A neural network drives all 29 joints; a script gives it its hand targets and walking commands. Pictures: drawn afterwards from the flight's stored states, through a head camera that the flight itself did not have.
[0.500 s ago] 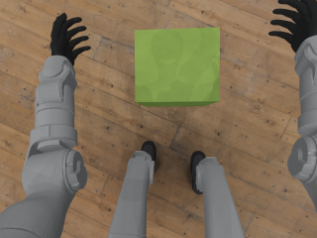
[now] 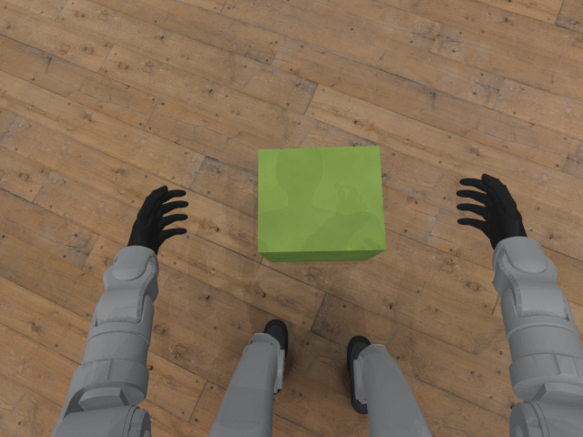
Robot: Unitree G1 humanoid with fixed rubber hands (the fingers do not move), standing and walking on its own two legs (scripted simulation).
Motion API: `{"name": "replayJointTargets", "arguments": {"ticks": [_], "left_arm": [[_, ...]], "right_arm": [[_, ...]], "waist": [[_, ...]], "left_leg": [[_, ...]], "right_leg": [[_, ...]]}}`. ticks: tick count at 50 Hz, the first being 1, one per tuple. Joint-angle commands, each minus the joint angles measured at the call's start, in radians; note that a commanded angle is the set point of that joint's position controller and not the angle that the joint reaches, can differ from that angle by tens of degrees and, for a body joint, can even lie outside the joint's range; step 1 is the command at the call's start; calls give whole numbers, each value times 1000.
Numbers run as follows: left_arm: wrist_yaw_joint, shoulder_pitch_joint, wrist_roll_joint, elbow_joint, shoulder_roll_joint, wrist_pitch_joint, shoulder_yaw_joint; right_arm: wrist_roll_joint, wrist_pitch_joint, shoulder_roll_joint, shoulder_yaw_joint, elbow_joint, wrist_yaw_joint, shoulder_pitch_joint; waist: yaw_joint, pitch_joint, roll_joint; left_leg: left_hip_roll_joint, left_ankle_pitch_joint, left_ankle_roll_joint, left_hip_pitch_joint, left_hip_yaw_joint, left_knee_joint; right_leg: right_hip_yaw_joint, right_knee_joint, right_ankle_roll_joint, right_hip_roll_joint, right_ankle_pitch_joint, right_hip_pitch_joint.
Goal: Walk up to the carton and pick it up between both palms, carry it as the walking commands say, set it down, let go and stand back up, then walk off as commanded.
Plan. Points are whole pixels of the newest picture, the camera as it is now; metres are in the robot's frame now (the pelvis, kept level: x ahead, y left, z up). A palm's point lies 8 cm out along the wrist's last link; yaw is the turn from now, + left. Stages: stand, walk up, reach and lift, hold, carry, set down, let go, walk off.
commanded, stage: let go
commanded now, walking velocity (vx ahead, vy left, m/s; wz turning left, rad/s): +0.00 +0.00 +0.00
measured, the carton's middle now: (318, 211) +0.49 +0.00 -0.57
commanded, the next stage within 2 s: stand in 0.88 s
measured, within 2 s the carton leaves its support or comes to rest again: neither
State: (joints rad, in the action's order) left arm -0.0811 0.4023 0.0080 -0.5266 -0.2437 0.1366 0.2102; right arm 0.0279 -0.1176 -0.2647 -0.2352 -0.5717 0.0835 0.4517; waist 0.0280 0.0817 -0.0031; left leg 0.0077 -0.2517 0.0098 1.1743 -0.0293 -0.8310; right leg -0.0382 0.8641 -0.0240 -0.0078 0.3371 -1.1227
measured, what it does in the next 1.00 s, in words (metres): rises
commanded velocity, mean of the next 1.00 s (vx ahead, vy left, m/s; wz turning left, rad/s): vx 0.00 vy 0.00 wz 0.00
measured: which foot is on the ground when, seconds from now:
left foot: down 0.00-1.00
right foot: down 0.00-1.00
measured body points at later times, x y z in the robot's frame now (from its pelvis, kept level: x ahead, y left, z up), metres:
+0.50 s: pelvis +0.05 -0.01 +0.06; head +0.09 -0.02 +0.51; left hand +0.21 +0.22 -0.02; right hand +0.23 -0.25 -0.02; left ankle +0.05 +0.12 -0.68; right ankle +0.01 -0.13 -0.68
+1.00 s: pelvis +0.06 -0.01 +0.06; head +0.06 -0.01 +0.51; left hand +0.21 +0.24 -0.03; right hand +0.20 -0.28 -0.03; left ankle +0.05 +0.12 -0.68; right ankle +0.01 -0.13 -0.68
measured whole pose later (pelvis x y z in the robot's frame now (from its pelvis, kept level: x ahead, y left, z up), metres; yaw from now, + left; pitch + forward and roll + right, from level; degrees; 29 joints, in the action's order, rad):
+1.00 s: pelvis +0.06 -0.01 +0.06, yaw -1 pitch +0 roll +0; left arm 0.00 -0.28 0.05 -0.58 -0.24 0.00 0.04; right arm 0.05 0.01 -0.25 -0.04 -0.62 0.00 -0.27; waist 0.00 0.02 0.01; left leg -0.01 -0.29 0.03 0.21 -0.01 -0.49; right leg -0.06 0.50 0.00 -0.01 0.34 -0.16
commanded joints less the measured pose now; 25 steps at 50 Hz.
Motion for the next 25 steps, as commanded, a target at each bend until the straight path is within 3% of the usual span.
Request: {"name": "replayJointTargets", "arguments": {"ticks": [1, 7, 12, 18, 25], "left_arm": [[-4, -47, -18, 89, -75, -48, -19], [12, -207, -38, 61, -51, -98, -80], [18, -418, -31, 112, -51, -143, -111], [16, -578, -22, 184, -44, -158, -129], [6, -597, -7, 194, -41, -98, -139]], "right_arm": [[-6, 47, -110, 0, 96, -6, -8], [-3, 84, -68, 54, 60, -15, -199], [8, 126, -52, 92, 113, -32, -403], [2, 139, -34, 126, 192, -41, -576], [-5, 79, -15, 151, 225, -25, -614]], "waist": [[-1, 638, 16], [1, 403, -2], [5, 324, -4], [-3, 172, 28], [-19, -50, 41]], "left_leg": [[40, 319, 20, -658, 31, 70], [34, 210, 11, -737, 23, 192], [44, 311, 9, -907, 26, 272], [48, 339, 6, -1048, 34, 371], [45, 217, 1, -1139, 25, 440]], "right_leg": [[68, -124, 8, -52, -248, 345], [60, -222, 19, -43, -165, 462], [45, -305, 15, -44, -280, 632], [25, -414, 4, -43, -340, 823], [18, -518, 5, -29, -192, 860]]}}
